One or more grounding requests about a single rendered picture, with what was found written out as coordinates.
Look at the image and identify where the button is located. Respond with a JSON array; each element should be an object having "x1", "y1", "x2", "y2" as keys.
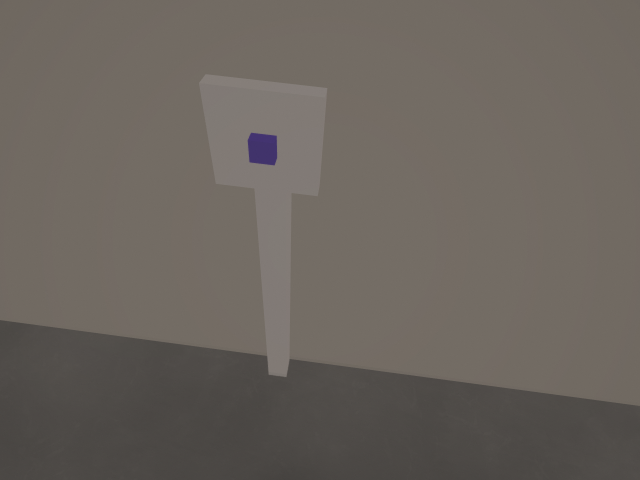
[{"x1": 248, "y1": 133, "x2": 277, "y2": 165}]

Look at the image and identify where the panel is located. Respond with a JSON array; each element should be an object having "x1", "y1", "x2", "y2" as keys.
[{"x1": 199, "y1": 74, "x2": 327, "y2": 377}]

